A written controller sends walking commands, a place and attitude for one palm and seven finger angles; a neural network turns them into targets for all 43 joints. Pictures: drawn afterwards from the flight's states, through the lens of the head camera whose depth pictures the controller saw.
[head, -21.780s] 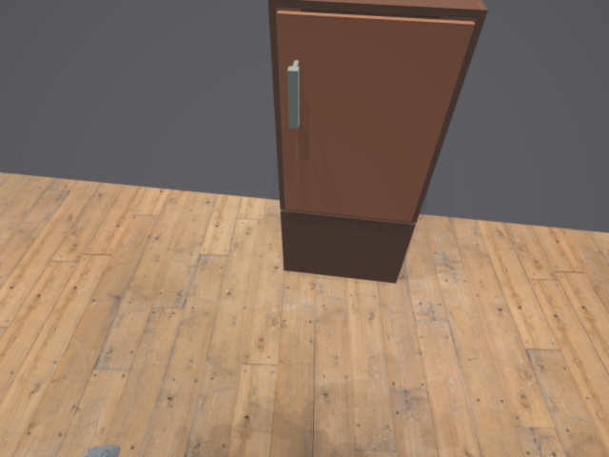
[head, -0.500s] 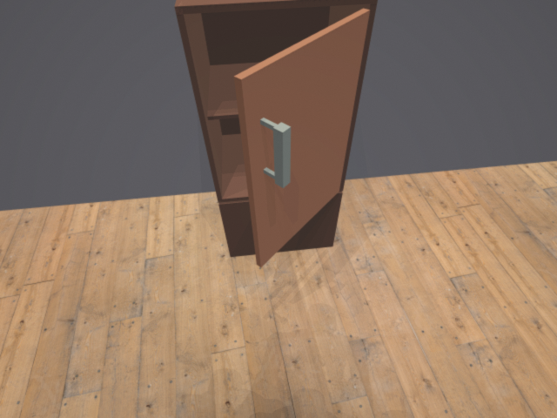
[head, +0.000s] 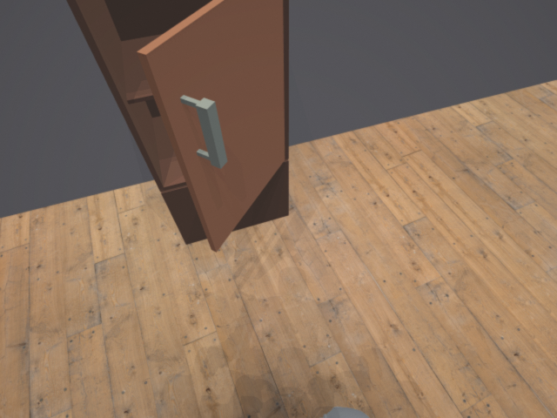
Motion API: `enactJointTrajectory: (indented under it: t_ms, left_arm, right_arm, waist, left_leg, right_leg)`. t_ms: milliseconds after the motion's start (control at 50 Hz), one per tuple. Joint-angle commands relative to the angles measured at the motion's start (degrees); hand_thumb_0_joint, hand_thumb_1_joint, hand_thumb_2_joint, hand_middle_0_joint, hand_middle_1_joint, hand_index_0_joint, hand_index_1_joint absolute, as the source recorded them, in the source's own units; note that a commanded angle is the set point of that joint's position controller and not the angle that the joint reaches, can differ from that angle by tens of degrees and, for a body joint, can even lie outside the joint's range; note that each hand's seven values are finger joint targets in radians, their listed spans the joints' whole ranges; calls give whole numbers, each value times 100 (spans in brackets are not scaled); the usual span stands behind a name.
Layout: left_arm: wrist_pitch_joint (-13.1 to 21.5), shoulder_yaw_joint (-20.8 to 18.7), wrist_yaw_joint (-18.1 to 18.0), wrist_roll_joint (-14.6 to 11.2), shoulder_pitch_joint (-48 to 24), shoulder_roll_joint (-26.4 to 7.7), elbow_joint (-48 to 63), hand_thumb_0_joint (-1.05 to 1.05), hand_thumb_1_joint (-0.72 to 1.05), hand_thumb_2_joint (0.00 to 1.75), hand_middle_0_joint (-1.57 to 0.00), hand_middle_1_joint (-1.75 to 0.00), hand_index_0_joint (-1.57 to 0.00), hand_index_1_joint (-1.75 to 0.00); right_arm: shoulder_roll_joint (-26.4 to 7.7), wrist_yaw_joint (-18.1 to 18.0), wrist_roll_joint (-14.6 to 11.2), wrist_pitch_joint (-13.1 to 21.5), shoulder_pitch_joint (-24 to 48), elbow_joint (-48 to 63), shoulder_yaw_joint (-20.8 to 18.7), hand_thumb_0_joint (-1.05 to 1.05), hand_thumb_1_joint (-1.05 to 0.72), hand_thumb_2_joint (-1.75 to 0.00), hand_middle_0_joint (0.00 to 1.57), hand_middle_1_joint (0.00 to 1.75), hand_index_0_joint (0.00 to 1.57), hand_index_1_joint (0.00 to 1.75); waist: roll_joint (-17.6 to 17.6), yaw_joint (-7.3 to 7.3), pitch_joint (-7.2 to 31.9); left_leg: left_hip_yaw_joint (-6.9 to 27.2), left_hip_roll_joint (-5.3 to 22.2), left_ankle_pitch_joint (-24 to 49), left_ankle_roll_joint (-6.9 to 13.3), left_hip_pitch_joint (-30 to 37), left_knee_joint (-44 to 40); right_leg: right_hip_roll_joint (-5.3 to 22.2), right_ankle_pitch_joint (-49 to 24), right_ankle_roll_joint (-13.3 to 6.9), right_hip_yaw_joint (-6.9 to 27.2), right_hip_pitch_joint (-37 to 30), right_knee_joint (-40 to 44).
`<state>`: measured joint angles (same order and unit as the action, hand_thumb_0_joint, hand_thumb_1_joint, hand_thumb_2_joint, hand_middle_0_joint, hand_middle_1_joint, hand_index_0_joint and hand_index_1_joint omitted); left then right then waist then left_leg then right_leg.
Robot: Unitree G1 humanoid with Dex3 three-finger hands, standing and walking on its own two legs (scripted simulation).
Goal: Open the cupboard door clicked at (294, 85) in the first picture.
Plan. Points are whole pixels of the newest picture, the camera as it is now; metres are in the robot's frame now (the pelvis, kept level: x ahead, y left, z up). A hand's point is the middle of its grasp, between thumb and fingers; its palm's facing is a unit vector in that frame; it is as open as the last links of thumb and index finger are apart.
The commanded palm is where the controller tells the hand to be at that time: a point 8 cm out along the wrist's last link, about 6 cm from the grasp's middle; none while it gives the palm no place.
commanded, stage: walk to a spot facing it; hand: left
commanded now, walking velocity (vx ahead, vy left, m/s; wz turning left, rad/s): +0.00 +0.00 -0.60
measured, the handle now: (203, 132) +0.58 +0.18 +0.04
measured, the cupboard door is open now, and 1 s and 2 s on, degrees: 43 43 43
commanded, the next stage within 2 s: none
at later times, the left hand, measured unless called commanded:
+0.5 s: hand out of the picture +0.13 +0.16 -0.17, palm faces -0.22 -0.95 -0.21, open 7.4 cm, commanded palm none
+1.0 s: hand (262, 337) +0.26 +0.06 -0.15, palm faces -0.56 -0.77 -0.29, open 7.4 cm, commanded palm none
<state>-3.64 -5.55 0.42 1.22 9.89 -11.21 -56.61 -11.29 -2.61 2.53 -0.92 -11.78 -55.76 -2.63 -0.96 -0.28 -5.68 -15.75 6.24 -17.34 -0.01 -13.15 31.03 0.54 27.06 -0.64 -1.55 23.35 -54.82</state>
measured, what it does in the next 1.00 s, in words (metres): steps on the spot, turning right: right foot, then left foot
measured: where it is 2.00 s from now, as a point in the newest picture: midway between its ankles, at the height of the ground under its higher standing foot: (396, 380)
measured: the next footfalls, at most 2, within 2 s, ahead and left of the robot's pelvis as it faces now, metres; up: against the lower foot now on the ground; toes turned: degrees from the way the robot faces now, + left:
right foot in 0.10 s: +0.04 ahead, -0.13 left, +0.00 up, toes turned -7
left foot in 0.52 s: +0.12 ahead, +0.09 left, +0.00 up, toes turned -17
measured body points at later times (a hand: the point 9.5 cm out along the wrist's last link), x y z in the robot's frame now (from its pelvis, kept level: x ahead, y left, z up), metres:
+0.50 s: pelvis +0.04 -0.02 +0.00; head +0.10 -0.02 +0.44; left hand +0.14 +0.21 -0.16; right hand +0.11 -0.30 -0.12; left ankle +0.08 +0.10 -0.73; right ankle +0.00 -0.13 -0.73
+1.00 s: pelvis +0.05 -0.05 +0.00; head +0.09 -0.10 +0.44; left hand +0.29 +0.10 -0.13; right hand -0.08 -0.29 -0.16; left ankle +0.10 +0.08 -0.67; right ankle -0.02 -0.12 -0.73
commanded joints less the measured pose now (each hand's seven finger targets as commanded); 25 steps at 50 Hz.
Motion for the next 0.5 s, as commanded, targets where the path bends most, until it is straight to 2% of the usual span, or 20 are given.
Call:
enactJointTrajectory:
  t_ms: [0,20,40,60,80,100,120,140,160,180,200,240,360,380,400,440,460,480]
  left_arm:
    - [136,-14,72,17,112,-304,555,0,90,90,-20,-30,-20,-30]
    - [142,-22,76,14,220,-356,544,0,90,90,-20,-30,-20,-30]
    - [163,-48,75,17,432,-449,504,0,90,90,-20,-30,-20,-30]
    - [196,-105,55,27,689,-702,448,0,90,90,-20,-30,-20,-30]
    - [275,-224,-19,82,844,-1352,440,0,90,90,-20,-30,-20,-30]
    - [301,-245,-83,-2,1025,-1676,457,0,90,90,-20,-30,-20,-30]
    - [303,-243,-162,12,1013,-1550,465,0,90,90,-20,-30,-20,-30]
    - [301,-213,-200,8,761,-1398,509,0,90,90,-20,-30,-20,-30]
    - [302,-178,-224,2,601,-1245,594,0,90,90,-20,-30,-20,-30]
    - [305,-147,-229,-4,530,-1181,665,0,90,90,-20,-30,-20,-30]
    - [309,-146,-248,12,458,-1155,718,0,90,90,-20,-30,-20,-30]
    - [299,-141,-234,10,503,-1183,735,0,90,90,-20,-30,-20,-30]
    - [264,-183,-179,46,509,-1265,777,0,90,90,-20,-30,-20,-30]
    - [255,-186,-172,47,450,-1274,798,0,90,90,-20,-30,-20,-30]
    - [248,-188,-165,56,370,-1262,822,0,90,90,-20,-30,-20,-30]
    - [218,-173,-130,-4,119,-1202,903,0,90,90,-20,-30,-20,-30]
    - [206,-130,-114,-39,66,-986,962,0,90,90,-20,-30,-20,-30]
    - [194,-62,-47,-81,284,-617,1049,0,90,90,-20,-30,-20,-30]
  right_arm:
    - [-1071,0,7,25,-123,395,-257,0,-90,-90,20,30,20,30]
    - [-1134,24,-13,5,-35,435,-283,0,-90,-90,20,30,20,30]
    - [-1153,46,-34,-15,86,510,-299,0,-90,-90,20,30,20,30]
    - [-1098,70,-74,-45,184,612,-301,0,-90,-90,20,30,20,30]
    - [-712,112,-127,-84,249,822,-237,0,-90,-90,20,30,20,30]
    - [-678,137,-138,-148,408,1060,-206,0,-90,-90,20,30,20,30]
    - [-608,106,-145,-145,732,1071,-203,0,-90,-90,20,30,20,30]
    - [-639,90,-159,-117,770,1059,-207,0,-90,-90,20,30,20,30]
    - [-671,82,-160,-94,734,1028,-198,0,-90,-90,20,30,20,30]
    - [-634,87,-168,-100,723,991,-189,0,-90,-90,20,30,20,30]
    - [-610,90,-178,-96,639,964,-176,0,-90,-90,20,30,20,30]
    - [-549,83,-191,-138,708,956,-156,0,-90,-90,20,30,20,30]
    - [-512,65,-236,-76,802,1104,-156,0,-90,-90,20,30,20,30]
    - [-511,58,-247,-56,735,1122,-157,0,-90,-90,20,30,20,30]
    - [-525,48,-255,-36,603,1103,-162,0,-90,-90,20,30,20,30]
    - [-558,15,-253,23,83,964,-155,0,-90,-90,20,30,20,30]
    - [-786,-16,-220,83,-198,897,-184,0,-90,-90,20,30,20,30]
    - [-1408,-30,-123,139,-364,928,-275,0,-90,-90,20,30,20,30]
  waist:
    - [-751,18,506]
    - [-725,-59,543]
    - [-558,-203,615]
    - [-2,-374,653]
    - [1861,-479,642]
    - [1874,-566,720]
    - [1590,-542,655]
    - [1499,-393,687]
    - [1357,-308,869]
    - [1050,-251,975]
    - [934,-195,1178]
    - [693,-196,999]
    - [833,-182,769]
    - [897,-144,790]
    - [804,-56,800]
    - [676,196,879]
    - [181,329,937]
    - [-1565,294,1144]
  left_leg:
    - [833,1529,1797,641,501,-795]
    - [707,1493,1676,534,335,-564]
    - [518,1363,1523,366,196,-153]
    - [307,1035,935,128,-255,574]
    - [3,197,-1005,-229,-1449,2017]
    - [760,-183,-2142,-316,-1864,3140]
    - [1373,-131,-1892,-253,-2224,3593]
    - [1574,-81,-1513,-278,-2461,3799]
    - [1648,-50,-1213,-310,-2400,3772]
    - [1616,-94,-1021,-341,-2202,3670]
    - [1594,-139,-942,-362,-2009,3405]
    - [1565,-250,-824,-372,-1837,3165]
    - [1604,-482,-786,-300,-1371,1981]
    - [1617,-509,-778,-270,-1192,1692]
    - [1596,-544,-644,-271,-885,1289]
    - [1571,-588,145,-220,68,99]
    - [1989,-103,430,-67,925,-753]
    - [3671,1459,1044,516,1592,-1262]
  right_leg:
    - [173,-53,78,-250,-96,953]
    - [130,-415,60,-323,-373,1293]
    - [71,-1013,43,-397,-747,1833]
    - [157,-1803,-26,-200,-1305,2553]
    - [1376,-3061,-525,1883,-1881,3411]
    - [2133,-4048,-1101,2853,-1733,3556]
    - [1815,-4360,-1224,2785,-1934,3347]
    - [1640,-4643,-1235,2607,-2181,3071]
    - [1465,-4874,-1197,2322,-2318,2899]
    - [1342,-4951,-1122,2093,-2271,2856]
    - [1238,-4960,-1090,2017,-2382,2810]
    - [1187,-4762,-1092,2055,-2097,2965]
    - [1085,-4333,-1125,2447,-1670,3070]
    - [1060,-4317,-1099,2484,-1577,3029]
    - [1000,-4268,-1021,2517,-1390,2950]
    - [696,-3723,-700,2341,-847,2684]
    - [304,-2827,-421,2035,-89,2259]
    - [-537,-384,-19,1095,914,1118]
